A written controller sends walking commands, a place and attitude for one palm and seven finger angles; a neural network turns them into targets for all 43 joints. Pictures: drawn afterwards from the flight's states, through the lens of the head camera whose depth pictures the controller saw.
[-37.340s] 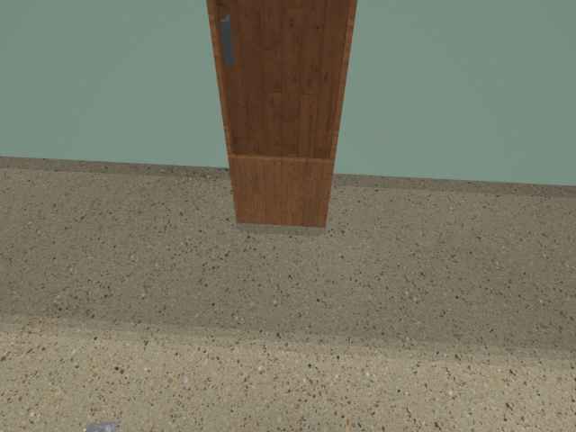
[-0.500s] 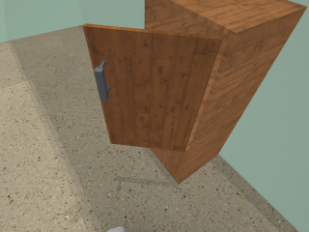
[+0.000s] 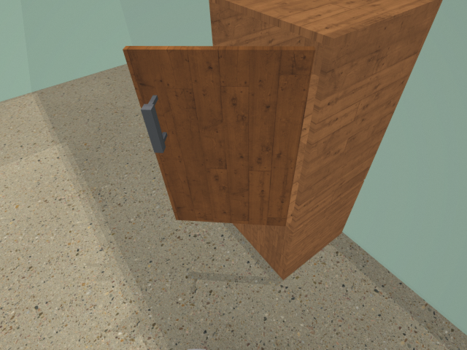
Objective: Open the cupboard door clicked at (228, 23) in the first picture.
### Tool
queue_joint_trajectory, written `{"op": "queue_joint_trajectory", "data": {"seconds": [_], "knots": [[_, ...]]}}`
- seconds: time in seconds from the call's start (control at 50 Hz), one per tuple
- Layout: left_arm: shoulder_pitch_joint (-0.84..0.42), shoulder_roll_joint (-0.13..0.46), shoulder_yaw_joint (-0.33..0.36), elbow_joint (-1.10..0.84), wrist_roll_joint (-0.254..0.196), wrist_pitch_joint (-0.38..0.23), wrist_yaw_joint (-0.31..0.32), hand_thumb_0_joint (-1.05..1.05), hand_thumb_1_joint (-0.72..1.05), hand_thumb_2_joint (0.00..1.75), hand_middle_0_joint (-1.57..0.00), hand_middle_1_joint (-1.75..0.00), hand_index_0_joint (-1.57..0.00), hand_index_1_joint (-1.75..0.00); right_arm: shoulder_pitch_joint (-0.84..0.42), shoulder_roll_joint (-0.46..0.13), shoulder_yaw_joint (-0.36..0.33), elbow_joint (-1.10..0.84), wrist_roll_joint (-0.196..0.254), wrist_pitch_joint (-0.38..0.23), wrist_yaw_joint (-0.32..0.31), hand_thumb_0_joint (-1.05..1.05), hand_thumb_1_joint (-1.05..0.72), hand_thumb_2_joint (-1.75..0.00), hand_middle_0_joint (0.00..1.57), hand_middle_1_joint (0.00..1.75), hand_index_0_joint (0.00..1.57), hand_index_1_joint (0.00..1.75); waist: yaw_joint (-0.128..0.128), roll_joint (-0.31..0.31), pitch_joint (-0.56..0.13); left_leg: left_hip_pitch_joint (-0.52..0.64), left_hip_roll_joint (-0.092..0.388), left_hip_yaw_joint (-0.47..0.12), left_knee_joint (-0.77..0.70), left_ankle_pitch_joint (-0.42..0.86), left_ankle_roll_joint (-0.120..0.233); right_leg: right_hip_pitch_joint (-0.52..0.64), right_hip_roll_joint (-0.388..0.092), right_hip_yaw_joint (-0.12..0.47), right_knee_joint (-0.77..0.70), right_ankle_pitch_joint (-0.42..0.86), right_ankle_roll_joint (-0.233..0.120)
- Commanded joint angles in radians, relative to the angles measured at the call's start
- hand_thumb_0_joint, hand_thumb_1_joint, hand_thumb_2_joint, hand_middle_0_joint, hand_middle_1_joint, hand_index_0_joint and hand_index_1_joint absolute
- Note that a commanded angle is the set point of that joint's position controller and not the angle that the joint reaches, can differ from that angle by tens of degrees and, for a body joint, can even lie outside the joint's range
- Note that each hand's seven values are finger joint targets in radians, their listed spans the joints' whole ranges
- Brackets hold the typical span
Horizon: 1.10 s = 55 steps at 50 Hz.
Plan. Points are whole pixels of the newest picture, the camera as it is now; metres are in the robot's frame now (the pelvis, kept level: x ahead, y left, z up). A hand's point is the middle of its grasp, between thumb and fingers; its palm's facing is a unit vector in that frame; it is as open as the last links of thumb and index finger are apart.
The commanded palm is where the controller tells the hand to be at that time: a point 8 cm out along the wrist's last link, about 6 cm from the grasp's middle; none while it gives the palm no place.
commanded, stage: come to a stop and stand still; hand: left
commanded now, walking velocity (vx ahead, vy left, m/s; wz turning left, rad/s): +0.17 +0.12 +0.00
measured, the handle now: (156, 124) +0.57 +0.22 +0.09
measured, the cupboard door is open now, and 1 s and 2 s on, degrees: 48 48 48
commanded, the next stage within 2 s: look again from close up in 1.04 s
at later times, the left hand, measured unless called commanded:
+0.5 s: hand out of the picture +0.02 +0.20 -0.17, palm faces +0.03 -0.98 -0.18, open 7.4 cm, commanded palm none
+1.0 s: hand out of the picture +0.03 +0.20 -0.17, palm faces +0.01 -0.99 -0.16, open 7.3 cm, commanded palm none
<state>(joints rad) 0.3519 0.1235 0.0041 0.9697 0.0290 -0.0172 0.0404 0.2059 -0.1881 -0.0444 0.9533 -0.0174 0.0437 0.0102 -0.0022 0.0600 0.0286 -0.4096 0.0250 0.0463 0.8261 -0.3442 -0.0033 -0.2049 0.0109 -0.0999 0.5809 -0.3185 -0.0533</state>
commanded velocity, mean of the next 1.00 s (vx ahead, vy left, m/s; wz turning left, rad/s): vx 0.02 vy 0.01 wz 0.00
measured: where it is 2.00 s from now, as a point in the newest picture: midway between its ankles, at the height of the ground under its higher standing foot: outside the picture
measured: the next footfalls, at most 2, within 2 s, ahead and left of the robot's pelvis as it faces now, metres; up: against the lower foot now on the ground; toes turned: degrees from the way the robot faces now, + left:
left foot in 0.20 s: +0.03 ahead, +0.10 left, +0.00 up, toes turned +5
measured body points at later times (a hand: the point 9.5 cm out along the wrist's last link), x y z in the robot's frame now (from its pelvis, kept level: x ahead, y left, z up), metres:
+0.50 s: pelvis +0.00 +0.02 +0.00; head -0.01 +0.03 +0.45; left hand +0.02 +0.25 -0.15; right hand -0.03 -0.19 -0.15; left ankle -0.01 +0.10 -0.73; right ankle +0.02 -0.09 -0.73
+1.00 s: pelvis +0.03 +0.04 +0.01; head +0.04 +0.05 +0.46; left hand +0.03 +0.25 -0.16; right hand +0.03 -0.18 -0.15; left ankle -0.01 +0.10 -0.73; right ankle +0.02 -0.09 -0.73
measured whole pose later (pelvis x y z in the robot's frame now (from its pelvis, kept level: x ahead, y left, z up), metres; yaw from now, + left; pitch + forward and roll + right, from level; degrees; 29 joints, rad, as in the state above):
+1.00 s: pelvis +0.03 +0.04 +0.01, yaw +0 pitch -1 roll +0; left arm 0.31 0.14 -0.01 1.10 0.01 0.00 0.04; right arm 0.29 -0.14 0.02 1.12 -0.01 -0.03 -0.04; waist 0.00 -0.02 0.03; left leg -0.12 -0.04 0.12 0.45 -0.32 0.08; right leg -0.19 -0.02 -0.03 0.48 -0.27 0.01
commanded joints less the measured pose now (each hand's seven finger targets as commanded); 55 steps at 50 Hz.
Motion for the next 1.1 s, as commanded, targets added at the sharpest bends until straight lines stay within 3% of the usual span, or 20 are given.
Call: {"op": "queue_joint_trajectory", "data": {"seconds": [0.0, 0.04, 0.08, 0.14, 0.16, 0.18, 0.2, 0.22, 0.26, 0.3, 0.34, 0.36, 0.4, 0.42, 0.46, 0.52, 0.58, 0.74, 0.88, 1.08], "knots": [[0.005, 0.215, 0.055, -0.07, 0.004, -0.025, 0.008, 0.0, 0.9, 0.9, -0.2, -0.3, -0.2, -0.3, -0.033, -0.059, -0.016, -0.098, -0.006, -0.017, 0.015, 0.0, -0.9, -0.9, 0.2, 0.3, 0.2, 0.3, 0.018, -0.194, 0.124, -0.078, 0.007, -0.003, 0.023, -0.036, 0.007, -0.101, -0.286, 0.338, -0.4, -0.224, -0.114], [0.005, 0.248, 0.072, -0.075, 0.009, -0.02, 0.011, 0.0, 0.9, 0.9, -0.2, -0.3, -0.2, -0.3, -0.001, -0.065, -0.018, -0.096, -0.008, -0.018, 0.017, 0.0, -0.9, -0.9, 0.2, 0.3, 0.2, 0.3, 0.018, -0.152, 0.126, -0.073, 0.009, 0.008, -0.03, -0.072, 0.011, -0.085, -0.311, 0.348, -0.406, -0.286, -0.134], [0.005, 0.252, 0.08, -0.069, 0.008, -0.013, 0.009, 0.0, 0.9, 0.9, -0.2, -0.3, -0.2, -0.3, 0.034, -0.056, -0.013, -0.085, -0.009, -0.028, 0.014, 0.0, -0.9, -0.9, 0.2, 0.3, 0.2, 0.3, 0.018, -0.136, 0.083, -0.004, -0.002, 0.011, -0.119, -0.083, 0.02, -0.082, -0.297, 0.336, -0.383, -0.266, -0.131], [-0.022, 0.231, 0.075, -0.066, 0.002, 0.003, 0.004, 0.0, 0.9, 0.9, -0.2, -0.3, -0.2, -0.3, 0.178, -0.031, 0.002, -0.023, -0.007, -0.047, 0.0, 0.0, -0.9, -0.9, 0.2, 0.3, 0.2, 0.3, -0.022, -0.127, 0.027, 0.239, -0.032, 0.046, -0.376, -0.024, 0.033, -0.174, -0.196, 0.203, -0.256, -0.282, -0.065], [-0.027, 0.196, 0.062, -0.062, -0.005, 0.01, -0.002, 0.0, 0.9, 0.9, -0.2, -0.3, -0.2, -0.3, 0.219, -0.064, 0.004, -0.008, -0.011, -0.051, -0.008, 0.0, -0.9, -0.9, 0.2, 0.3, 0.2, 0.3, -0.033, -0.022, 0.008, 0.31, 0.01, -0.023, -0.445, -0.07, 0.05, -0.239, -0.142, 0.153, -0.159, -0.286, -0.031], [-0.022, 0.145, 0.05, -0.067, -0.007, 0.015, -0.009, 0.0, 0.9, 0.9, -0.2, -0.3, -0.2, -0.3, 0.255, -0.124, -0.007, 0.002, -0.022, -0.053, -0.014, 0.0, -0.9, -0.9, 0.2, 0.3, 0.2, 0.3, -0.046, 0.17, 0.022, 0.302, 0.175, -0.258, -0.565, -0.201, 0.116, -0.317, -0.044, 0.036, 0.044, -0.237, 0.012], [-0.028, 0.125, 0.04, -0.085, -0.004, 0.008, -0.01, 0.0, 0.9, 0.9, -0.2, -0.3, -0.2, -0.3, 0.249, -0.154, -0.011, -0.011, -0.02, -0.049, -0.024, 0.0, -0.9, -0.9, 0.2, 0.3, 0.2, 0.3, -0.033, 0.211, 0.046, 0.263, 0.269, -0.398, -0.636, -0.206, 0.192, -0.374, -0.008, 0.002, 0.156, -0.229, 0.029], [-0.065, 0.137, 0.038, -0.082, 0.004, 0.008, -0.012, 0.0, 0.9, 0.9, -0.2, -0.3, -0.2, -0.3, 0.216, -0.123, -0.001, -0.012, -0.017, -0.052, -0.025, 0.0, -0.9, -0.9, 0.2, 0.3, 0.2, 0.3, -0.032, 0.169, 0.074, 0.198, 0.263, -0.403, -0.661, -0.213, 0.219, -0.343, -0.034, 0.05, 0.229, -0.204, 0.012], [-0.06, 0.128, 0.034, -0.059, 0.003, 0.005, -0.023, 0.0, 0.9, 0.9, -0.2, -0.3, -0.2, -0.3, 0.138, -0.104, 0.015, -0.018, -0.014, -0.062, -0.028, 0.0, -0.9, -0.9, 0.2, 0.3, 0.2, 0.3, 0.006, 0.057, 0.065, 0.113, 0.231, -0.304, -0.615, -0.059, 0.206, -0.246, -0.055, 0.079, 0.243, -0.144, 0.013], [-0.025, 0.088, 0.023, -0.033, -0.004, 0.003, -0.029, 0.0, 0.9, 0.9, -0.2, -0.3, -0.2, -0.3, 0.115, -0.109, 0.022, -0.014, -0.012, -0.067, -0.031, 0.0, -0.9, -0.9, 0.2, 0.3, 0.2, 0.3, 0.026, 0.0, 0.047, 0.076, 0.189, -0.202, -0.585, -0.001, 0.177, -0.114, -0.042, 0.051, 0.102, -0.075, 0.024], [0.005, 0.09, 0.019, -0.008, -0.006, -0.001, -0.026, 0.0, 0.9, 0.9, -0.2, -0.3, -0.2, -0.3, 0.121, -0.094, 0.029, 0.006, -0.004, -0.07, -0.035, 0.0, -0.9, -0.9, 0.2, 0.3, 0.2, 0.3, 0.042, -0.042, 0.043, 0.035, 0.152, -0.148, -0.529, 0.014, 0.139, 0.011, -0.038, 0.051, -0.08, 0.042, 0.033], [0.021, 0.109, 0.021, 0.002, -0.007, -0.004, -0.021, 0.0, 0.9, 0.9, -0.2, -0.3, -0.2, -0.3, 0.13, -0.083, 0.034, 0.015, 0.0, -0.071, -0.036, 0.0, -0.9, -0.9, 0.2, 0.3, 0.2, 0.3, 0.042, -0.071, 0.043, -0.012, 0.121, -0.121, -0.494, -0.027, 0.109, 0.074, -0.064, 0.109, -0.137, 0.058, 0.025], [0.028, 0.151, 0.02, 0.014, -0.013, -0.009, -0.013, 0.0, 0.9, 0.9, -0.2, -0.3, -0.2, -0.3, 0.151, -0.055, 0.042, 0.027, 0.002, -0.069, -0.032, 0.0, -0.9, -0.9, 0.2, 0.3, 0.2, 0.3, 0.022, -0.125, 0.071, -0.008, 0.041, -0.056, -0.437, -0.07, 0.057, 0.022, -0.17, 0.259, -0.227, -0.033, -0.035], [0.012, 0.165, 0.018, 0.014, -0.014, -0.003, -0.013, 0.0, 0.9, 0.9, -0.2, -0.3, -0.2, -0.3, 0.171, -0.044, 0.044, 0.039, 0.0, -0.069, -0.027, 0.0, -0.9, -0.9, 0.2, 0.3, 0.2, 0.3, 0.004, -0.116, 0.065, 0.06, 0.025, -0.05, -0.441, -0.047, 0.049, -0.042, -0.183, 0.261, -0.235, -0.075, -0.046], [-0.021, 0.154, 0.015, 0.009, -0.016, -0.006, -0.009, 0.0, 0.9, 0.9, -0.2, -0.3, -0.2, -0.3, 0.186, -0.041, 0.043, 0.064, -0.002, -0.061, -0.03, 0.0, -0.9, -0.9, 0.2, 0.3, 0.2, 0.3, -0.007, -0.139, 0.087, 0.097, 0.044, -0.059, -0.434, -0.035, 0.048, -0.1, -0.145, 0.236, -0.234, -0.097, -0.03], [-0.009, 0.132, 0.007, 0.023, -0.016, -0.008, -0.005, 0.0, 0.9, 0.9, -0.2, -0.3, -0.2, -0.3, 0.205, -0.041, 0.046, 0.085, -0.001, -0.07, -0.032, 0.0, -0.9, -0.9, 0.2, 0.3, 0.2, 0.3, -0.008, -0.118, 0.069, 0.13, 0.07, -0.078, -0.473, 0.017, 0.056, -0.079, -0.117, 0.194, -0.199, 0.003, -0.01], [0.012, 0.117, 0.004, 0.039, -0.015, -0.009, -0.002, 0.0, 0.9, 0.9, -0.2, -0.3, -0.2, -0.3, 0.191, -0.044, 0.048, 0.098, 0.003, -0.082, -0.037, 0.0, -0.9, -0.9, 0.2, 0.3, 0.2, 0.3, 0.004, -0.036, 0.038, 0.139, 0.093, -0.086, -0.496, 0.117, 0.064, -0.016, -0.101, 0.155, -0.15, 0.152, 0.004], [0.023, 0.104, -0.001, 0.077, -0.014, -0.009, 0.004, 0.0, 0.9, 0.9, -0.2, -0.3, -0.2, -0.3, 0.185, -0.034, 0.046, 0.127, 0.008, -0.085, -0.049, 0.0, -0.9, -0.9, 0.2, 0.3, 0.2, 0.3, 0.001, -0.052, 0.022, 0.22, 0.097, -0.058, -0.467, 0.34, 0.064, 0.01, -0.106, 0.138, -0.133, 0.28, 0.014], [0.019, 0.101, -0.002, 0.094, -0.015, -0.003, 0.005, 0.0, 0.9, 0.9, -0.2, -0.3, -0.2, -0.3, 0.168, -0.042, 0.048, 0.141, 0.008, -0.082, -0.055, 0.0, -0.9, -0.9, 0.2, 0.3, 0.2, 0.3, 0.0, -0.031, 0.031, 0.247, 0.095, -0.055, -0.465, 0.398, 0.062, 0.017, -0.108, 0.138, -0.129, 0.292, 0.018], [0.01, 0.103, -0.002, 0.102, -0.015, -0.001, 0.006, 0.0, 0.9, 0.9, -0.2, -0.3, -0.2, -0.3, 0.156, -0.046, 0.047, 0.155, 0.007, -0.08, -0.056, 0.0, -0.9, -0.9, 0.2, 0.3, 0.2, 0.3, 0.0, -0.055, 0.032, 0.265, 0.093, -0.055, -0.476, 0.405, 0.06, 0.03, -0.114, 0.14, -0.137, 0.312, 0.019]]}}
